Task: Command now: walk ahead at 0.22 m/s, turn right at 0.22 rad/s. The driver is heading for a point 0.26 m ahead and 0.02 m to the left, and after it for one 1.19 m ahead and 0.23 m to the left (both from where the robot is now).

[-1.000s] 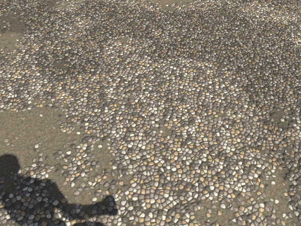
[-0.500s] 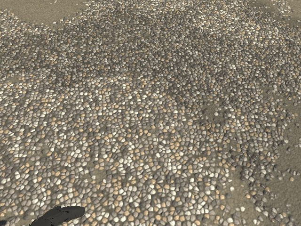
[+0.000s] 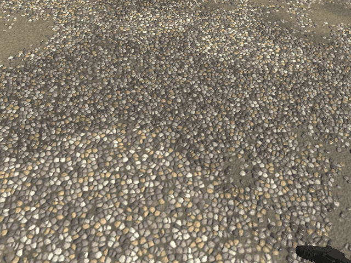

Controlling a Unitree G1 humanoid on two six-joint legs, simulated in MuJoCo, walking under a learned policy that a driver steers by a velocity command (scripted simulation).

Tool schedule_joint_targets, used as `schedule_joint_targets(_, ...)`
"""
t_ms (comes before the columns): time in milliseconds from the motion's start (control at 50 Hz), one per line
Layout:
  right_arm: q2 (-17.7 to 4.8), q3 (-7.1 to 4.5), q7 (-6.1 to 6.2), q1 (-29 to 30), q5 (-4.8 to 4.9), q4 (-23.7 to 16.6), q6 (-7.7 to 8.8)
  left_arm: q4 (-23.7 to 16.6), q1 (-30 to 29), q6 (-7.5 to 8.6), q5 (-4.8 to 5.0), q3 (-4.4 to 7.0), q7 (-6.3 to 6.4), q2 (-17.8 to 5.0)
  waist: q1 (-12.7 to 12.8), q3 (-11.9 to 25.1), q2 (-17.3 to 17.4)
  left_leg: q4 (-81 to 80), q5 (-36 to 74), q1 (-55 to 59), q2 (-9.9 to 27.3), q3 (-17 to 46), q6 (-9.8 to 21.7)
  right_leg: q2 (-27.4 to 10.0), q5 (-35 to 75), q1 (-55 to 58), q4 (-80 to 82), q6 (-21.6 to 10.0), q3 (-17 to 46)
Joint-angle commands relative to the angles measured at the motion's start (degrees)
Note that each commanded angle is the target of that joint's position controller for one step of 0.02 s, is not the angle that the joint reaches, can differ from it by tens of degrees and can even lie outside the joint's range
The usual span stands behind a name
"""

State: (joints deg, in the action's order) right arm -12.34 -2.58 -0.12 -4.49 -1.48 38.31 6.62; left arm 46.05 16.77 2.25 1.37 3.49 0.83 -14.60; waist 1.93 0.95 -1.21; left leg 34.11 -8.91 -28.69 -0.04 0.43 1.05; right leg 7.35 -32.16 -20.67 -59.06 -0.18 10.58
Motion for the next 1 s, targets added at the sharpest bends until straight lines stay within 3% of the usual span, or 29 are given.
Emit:
schedule_joint_targets(20,-6.44,-1.90,0.08,-9.88,0.73,-0.38,-1.63,-4.05,-0.22,-1.18,-0.49,1.32,0.29,-5.95,-4.22,7.01,5.97,-11.04,19.04,26.14,18.94,23.06,13.04,-5.83,0.73,-21.33,-12.53,2.04,-1.80)
schedule_joint_targets(40,-4.89,-1.21,-0.02,-5.81,0.43,-0.83,-1.88,-4.60,-1.36,-2.10,-0.91,1.20,0.44,-4.79,-2.03,4.72,5.34,-12.73,20.38,18.63,16.93,19.20,11.69,-8.32,3.09,-16.53,-7.14,2.07,-2.49)
schedule_joint_targets(80,-5.68,-1.49,-0.25,-1.53,-0.26,-1.02,-2.27,-3.51,0.86,-3.12,-0.95,0.57,0.49,-1.72,0.77,4.45,8.50,-14.50,25.99,9.78,11.59,10.52,9.89,-8.37,7.45,-5.50,4.33,2.70,-6.74)
schedule_joint_targets(120,-6.28,-1.65,0.05,-1.75,-0.18,-0.14,-2.29,-2.91,0.44,-2.98,-1.33,0.06,0.69,-0.18,0.66,7.41,9.59,-14.35,32.75,10.51,10.95,7.45,10.74,-8.02,11.88,0.42,12.53,3.19,-7.68)
schedule_joint_targets(160,-6.61,-1.66,0.34,-3.30,0.48,1.14,-2.53,-2.55,-0.17,-3.00,-1.37,0.10,0.72,-0.91,0.15,9.83,9.60,-14.02,30.54,12.92,11.94,7.51,11.32,-8.20,16.81,3.44,18.19,3.29,-7.59)
schedule_joint_targets(220,-6.04,-1.15,0.50,-3.39,1.40,2.29,-3.51,-2.02,-1.32,-3.28,-1.91,0.35,0.62,-1.47,0.65,8.18,8.07,-14.04,10.95,10.92,10.34,7.30,9.08,-7.50,24.07,9.81,29.61,1.74,-9.17)
schedule_joint_targets(260,-5.46,-0.89,0.34,-5.94,1.13,3.46,-3.78,-2.13,-1.60,-3.36,-2.75,0.64,0.60,-2.83,-0.33,5.72,6.94,-14.87,-14.02,7.02,7.61,7.95,5.16,-9.43,20.45,12.26,30.41,-0.43,-7.62)
schedule_joint_targets(280,-6.27,-1.14,0.28,-6.32,0.97,3.22,-3.97,-2.78,-1.62,-3.20,-2.34,1.03,0.87,-5.05,-1.37,2.78,5.25,-13.08,-22.62,4.37,5.85,8.04,4.27,-11.08,12.25,10.30,30.63,-2.45,-6.22)
schedule_joint_targets(300,-5.94,-1.18,0.50,-7.79,1.36,2.82,-4.04,-1.99,-1.92,-3.06,-1.55,2.11,0.87,-8.03,-2.74,-0.42,-2.34,-11.56,-25.83,3.03,2.04,3.75,3.30,-11.29,-0.10,5.54,33.04,-4.81,-4.37)
schedule_joint_targets(320,-7.02,-1.43,0.90,-6.66,1.84,2.81,-3.73,-2.03,-1.22,-2.36,-0.98,2.11,0.71,-6.77,-1.13,-3.28,-4.52,-6.92,-25.41,3.70,0.51,0.73,2.37,-12.23,-6.87,1.28,37.65,-6.44,-1.21)
schedule_joint_targets(340,-6.52,-1.54,1.09,-5.29,2.53,2.04,-3.16,-1.37,0.58,-1.41,-1.03,1.91,0.69,-6.28,-0.45,-4.12,-8.38,-1.06,-22.56,1.51,-0.79,-1.65,2.02,-15.28,-9.91,2.44,42.10,-8.14,3.77)
schedule_joint_targets(380,-4.93,-1.47,0.74,-4.30,2.61,1.28,-1.84,-0.58,2.24,0.18,-0.77,2.12,0.44,-7.36,0.01,-5.13,-12.64,7.13,-15.31,-2.84,-1.86,-3.17,2.85,-22.28,-7.95,7.29,46.76,-12.02,15.03)
schedule_joint_targets(420,-4.73,-1.58,-0.19,-3.51,2.70,0.69,-0.78,-0.65,1.41,0.95,-0.46,1.97,0.46,-6.95,-0.40,-3.82,-11.31,7.04,-16.54,-3.67,0.12,-1.08,4.75,-23.95,2.07,10.63,45.32,-12.51,15.50)
schedule_joint_targets(460,-3.69,-1.46,-0.91,-6.65,2.72,2.14,-0.36,-1.61,-3.30,0.56,0.26,1.95,0.11,-7.28,-3.40,-2.04,-9.24,-4.13,-11.53,7.97,-0.73,-3.05,5.70,-20.02,9.22,6.53,43.20,-9.48,7.78)
schedule_joint_targets(500,-5.49,-2.56,-1.14,-12.81,1.84,5.02,-0.87,-2.17,-5.49,0.39,-0.01,1.67,-0.06,-6.03,-5.79,1.36,-6.72,-5.51,-3.03,21.99,-1.13,-2.57,4.86,-15.58,15.68,0.11,37.36,-6.47,1.27)
schedule_joint_targets(520,-8.24,-3.33,-0.84,-18.39,1.93,6.24,-1.26,-3.38,-7.49,0.64,-0.51,0.81,-0.19,-3.22,-7.47,2.09,0.77,-9.63,-3.56,28.33,5.11,5.69,6.58,-11.45,15.62,-6.21,26.56,-3.77,-4.00)
schedule_joint_targets(540,-14.09,-4.79,-1.01,-22.65,2.06,6.71,-1.58,-5.49,-7.51,1.68,-0.35,0.27,-0.18,-1.36,-7.92,2.36,16.36,-17.02,-7.82,35.78,15.60,24.35,12.73,-5.51,12.11,-17.70,12.28,-0.70,-11.21)
schedule_joint_targets(560,-13.20,-4.44,-1.10,-25.13,1.60,6.83,-1.36,-6.11,-9.49,2.57,-0.17,0.88,-0.15,-4.24,-9.53,0.14,16.85,-20.82,-7.23,37.88,22.05,36.11,17.95,-6.20,0.47,-27.28,0.55,-0.59,-7.72)
schedule_joint_targets(580,-10.92,-3.50,-0.82,-22.90,1.38,6.36,-1.01,-5.70,-8.67,3.07,0.25,1.44,-0.48,-5.63,-7.26,-2.06,11.00,-19.73,-6.30,37.90,22.06,33.30,17.19,-9.31,2.52,-31.48,-5.35,-2.01,-5.13)
schedule_joint_targets(620,-9.96,-2.93,-0.78,-18.82,1.68,5.14,-0.82,-4.77,-8.51,3.22,-0.05,1.18,-0.96,-4.44,-5.18,-2.99,5.64,-20.63,0.54,35.93,18.39,24.19,13.76,-12.55,11.52,-32.51,-4.60,-3.35,-6.12)
schedule_joint_targets(680,-8.02,-2.12,-0.68,-18.77,1.86,5.96,-1.46,-4.96,-10.30,2.93,-0.49,0.83,-1.69,-2.26,-4.37,-2.15,6.49,-22.45,15.20,31.89,13.67,13.44,10.69,-12.86,19.80,-26.33,3.11,-2.34,-8.93)
schedule_joint_targets(760,-10.34,-2.44,0.25,-18.99,2.11,7.26,-1.92,-7.33,-17.24,2.85,-0.44,-0.33,-2.31,0.12,-5.25,-3.59,6.16,-24.03,16.15,25.95,10.33,5.80,9.41,-10.23,30.94,-18.21,19.33,-0.23,-11.53)
schedule_joint_targets(820,-11.37,-2.65,0.28,-20.88,2.61,8.62,-1.79,-8.85,-21.39,2.91,0.03,-0.37,-2.85,-1.11,-6.51,-4.97,7.51,-24.64,11.95,24.17,11.59,5.56,9.51,-9.02,35.00,-13.40,25.41,-0.13,-12.01)
schedule_joint_targets(880,-11.37,-2.71,0.38,-21.49,3.11,10.03,-2.04,-10.56,-23.67,3.50,0.02,0.00,-3.42,-3.01,-5.62,-6.57,7.05,-22.65,14.47,27.70,14.20,7.82,9.00,-8.86,32.25,-12.67,29.11,-2.19,-10.54)
schedule_joint_targets(920,-12.78,-3.13,0.58,-19.95,3.13,10.02,-2.47,-9.69,-19.06,4.01,-0.29,1.01,-3.44,-5.40,-2.13,-3.36,7.60,-16.64,26.33,29.23,13.96,7.69,7.90,-6.99,29.28,-4.66,30.91,-3.79,-11.50)
schedule_joint_targets(940,-12.45,-2.97,0.61,-19.18,3.02,9.86,-2.70,-7.53,-11.85,4.03,-0.46,2.12,-3.00,-7.28,1.57,1.08,7.10,-8.73,33.23,27.28,11.66,6.04,6.69,-5.78,29.54,5.85,31.82,-5.16,-12.54)
schedule_joint_targets(960,-11.08,-2.32,0.67,-17.93,2.33,8.81,-2.76,-5.02,-1.12,3.98,-0.90,3.31,-2.32,-10.22,6.18,8.20,6.01,3.99,27.92,18.02,8.79,4.44,4.74,-10.44,30.16,22.66,29.13,-7.58,-8.44)
schedule_joint_targets(980,-4.74,-0.49,0.61,-23.26,1.75,7.19,-2.22,-3.98,6.93,3.62,-2.45,4.53,-1.68,-16.02,5.65,18.84,-6.89,27.11,0.74,-2.23,0.80,1.02,0.93,-26.70,24.48,45.30,29.83,-14.28,13.28)
schedule_joint_targets(1000,-5.17,-0.39,0.47,-25.90,3.39,8.22,-1.45,-3.48,7.60,3.39,-2.05,3.54,-1.98,-12.77,5.21,24.92,-14.35,38.31,-24.03,-9.74,-1.99,7.89,0.47,-32.63,14.07,46.35,39.64,-18.07,31.50)
